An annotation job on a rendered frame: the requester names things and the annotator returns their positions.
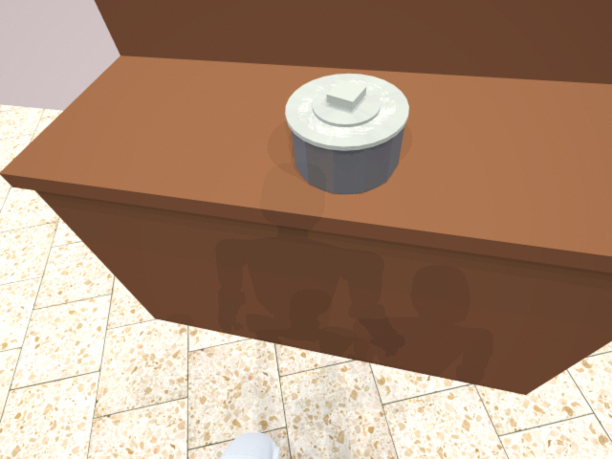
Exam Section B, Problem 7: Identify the knob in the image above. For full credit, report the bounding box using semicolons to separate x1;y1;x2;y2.
326;80;366;110

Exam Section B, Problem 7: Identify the lid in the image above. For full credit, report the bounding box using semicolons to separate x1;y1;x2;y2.
285;74;409;151

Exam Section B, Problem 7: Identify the table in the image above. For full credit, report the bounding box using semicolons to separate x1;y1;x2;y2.
0;0;612;395

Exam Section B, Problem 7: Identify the pot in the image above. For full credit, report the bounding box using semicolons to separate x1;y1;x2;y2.
292;128;404;194

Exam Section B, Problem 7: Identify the left robot thigh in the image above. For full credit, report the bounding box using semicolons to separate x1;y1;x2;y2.
219;432;280;459

